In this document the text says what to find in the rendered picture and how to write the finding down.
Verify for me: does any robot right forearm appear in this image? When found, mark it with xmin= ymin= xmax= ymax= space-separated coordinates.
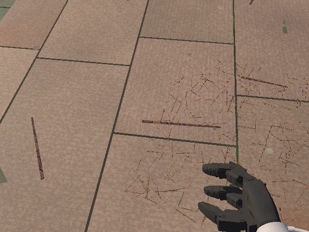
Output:
xmin=256 ymin=221 xmax=289 ymax=232

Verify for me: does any robot right hand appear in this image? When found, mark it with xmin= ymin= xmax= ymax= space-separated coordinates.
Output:
xmin=198 ymin=161 xmax=281 ymax=232

